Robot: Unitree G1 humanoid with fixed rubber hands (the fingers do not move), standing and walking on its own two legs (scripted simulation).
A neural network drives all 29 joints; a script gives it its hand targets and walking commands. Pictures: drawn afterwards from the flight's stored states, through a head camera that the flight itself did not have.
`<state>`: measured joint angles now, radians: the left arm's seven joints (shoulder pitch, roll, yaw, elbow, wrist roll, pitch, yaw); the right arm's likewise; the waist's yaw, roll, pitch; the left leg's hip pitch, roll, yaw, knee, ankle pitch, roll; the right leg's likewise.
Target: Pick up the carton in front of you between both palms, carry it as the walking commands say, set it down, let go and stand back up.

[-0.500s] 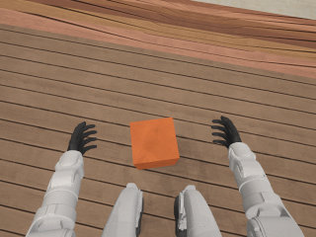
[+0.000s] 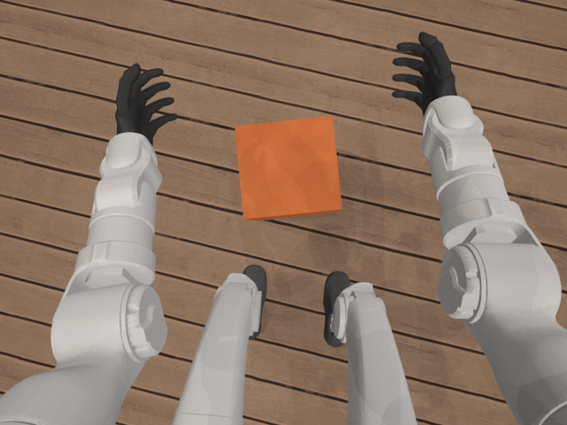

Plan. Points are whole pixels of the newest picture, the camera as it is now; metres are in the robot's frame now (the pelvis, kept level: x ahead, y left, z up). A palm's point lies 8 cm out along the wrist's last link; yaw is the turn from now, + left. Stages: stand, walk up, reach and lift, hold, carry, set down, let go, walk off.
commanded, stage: reach and lift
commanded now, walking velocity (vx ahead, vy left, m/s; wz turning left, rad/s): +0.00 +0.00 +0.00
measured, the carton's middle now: (288, 175) +0.46 +0.04 -0.51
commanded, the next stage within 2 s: none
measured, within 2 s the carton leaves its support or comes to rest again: leaves its support in 1.62 s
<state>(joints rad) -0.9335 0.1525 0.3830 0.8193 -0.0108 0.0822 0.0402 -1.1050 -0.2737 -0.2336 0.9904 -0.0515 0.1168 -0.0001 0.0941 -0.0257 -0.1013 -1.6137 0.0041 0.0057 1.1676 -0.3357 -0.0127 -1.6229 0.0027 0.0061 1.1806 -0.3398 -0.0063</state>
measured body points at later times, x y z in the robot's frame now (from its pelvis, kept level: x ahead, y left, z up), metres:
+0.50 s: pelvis -0.04 +0.00 -0.20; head +0.31 +0.00 +0.09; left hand +0.45 +0.24 -0.35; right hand +0.50 -0.15 -0.36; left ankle +0.08 +0.12 -0.60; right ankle +0.08 -0.11 -0.60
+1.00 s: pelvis -0.04 +0.01 -0.27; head +0.32 +0.01 -0.01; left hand +0.47 +0.22 -0.45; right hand +0.51 -0.14 -0.45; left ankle +0.08 +0.12 -0.60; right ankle +0.07 -0.11 -0.60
